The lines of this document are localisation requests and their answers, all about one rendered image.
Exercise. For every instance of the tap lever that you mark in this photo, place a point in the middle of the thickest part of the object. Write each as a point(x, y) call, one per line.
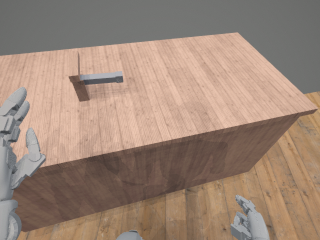
point(102, 78)

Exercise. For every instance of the robot left hand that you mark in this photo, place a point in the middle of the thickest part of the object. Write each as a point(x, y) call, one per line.
point(12, 113)

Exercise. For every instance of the left robot forearm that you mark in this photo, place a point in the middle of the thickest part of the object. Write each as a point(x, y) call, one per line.
point(10, 222)

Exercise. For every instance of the counter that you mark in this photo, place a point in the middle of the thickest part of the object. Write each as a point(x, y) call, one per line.
point(189, 111)

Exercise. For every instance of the robot right hand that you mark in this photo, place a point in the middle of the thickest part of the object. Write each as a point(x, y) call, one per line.
point(251, 227)

